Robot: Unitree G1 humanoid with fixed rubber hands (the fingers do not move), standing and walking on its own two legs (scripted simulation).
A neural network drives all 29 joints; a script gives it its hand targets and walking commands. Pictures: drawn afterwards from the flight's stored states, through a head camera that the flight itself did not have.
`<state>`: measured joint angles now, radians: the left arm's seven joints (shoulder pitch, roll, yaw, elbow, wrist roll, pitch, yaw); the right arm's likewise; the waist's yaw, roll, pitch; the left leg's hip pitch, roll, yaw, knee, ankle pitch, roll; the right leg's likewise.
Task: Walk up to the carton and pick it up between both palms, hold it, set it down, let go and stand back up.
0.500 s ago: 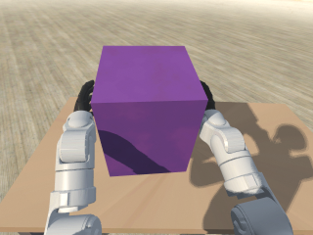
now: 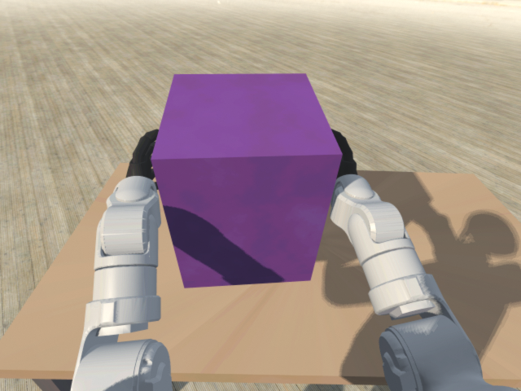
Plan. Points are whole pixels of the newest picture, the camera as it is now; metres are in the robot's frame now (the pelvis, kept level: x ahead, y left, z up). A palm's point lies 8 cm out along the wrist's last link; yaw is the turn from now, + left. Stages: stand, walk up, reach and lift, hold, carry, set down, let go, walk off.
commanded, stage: hold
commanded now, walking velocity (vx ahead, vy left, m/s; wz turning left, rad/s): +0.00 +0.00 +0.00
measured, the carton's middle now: (244, 181) +0.39 +0.00 +0.19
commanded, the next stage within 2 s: none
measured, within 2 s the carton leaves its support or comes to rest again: neither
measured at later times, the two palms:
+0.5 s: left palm (136, 187) +0.36 +0.16 +0.20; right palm (333, 183) +0.37 -0.13 +0.20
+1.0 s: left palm (141, 180) +0.37 +0.15 +0.21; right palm (340, 178) +0.37 -0.14 +0.21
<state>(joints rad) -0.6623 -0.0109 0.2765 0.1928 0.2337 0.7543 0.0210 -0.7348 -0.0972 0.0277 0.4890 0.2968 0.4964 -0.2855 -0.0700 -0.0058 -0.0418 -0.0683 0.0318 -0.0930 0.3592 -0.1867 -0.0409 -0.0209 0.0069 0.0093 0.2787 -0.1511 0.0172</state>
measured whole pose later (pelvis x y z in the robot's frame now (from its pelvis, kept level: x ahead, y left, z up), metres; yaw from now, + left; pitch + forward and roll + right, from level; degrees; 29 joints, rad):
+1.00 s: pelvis +0.00 +0.00 +0.00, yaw +0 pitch -5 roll -1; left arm -0.69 0.00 0.27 0.23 0.24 0.74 0.02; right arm -0.75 -0.09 0.00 0.52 0.28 0.49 -0.28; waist -0.07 -0.01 -0.05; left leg -0.08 0.03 -0.09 0.35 -0.18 -0.04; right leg -0.04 0.00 0.01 0.28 -0.15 0.02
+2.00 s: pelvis -0.01 +0.00 +0.00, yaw +1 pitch -5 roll -1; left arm -0.71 0.00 0.27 0.24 0.25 0.76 0.02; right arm -0.75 -0.08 -0.02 0.52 0.28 0.49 -0.27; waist -0.07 -0.01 -0.04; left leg -0.09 0.02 -0.10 0.35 -0.17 -0.03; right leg -0.04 0.00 0.00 0.28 -0.14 0.02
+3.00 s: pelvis +0.00 +0.00 +0.00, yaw +1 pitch -8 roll -1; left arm -0.70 -0.02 0.31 0.33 0.31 0.60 -0.03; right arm -0.69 -0.02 -0.07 0.56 0.15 0.33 -0.24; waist -0.12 -0.03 -0.01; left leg -0.02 0.02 -0.10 0.35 -0.19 -0.03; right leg 0.04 -0.01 -0.01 0.27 -0.16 0.02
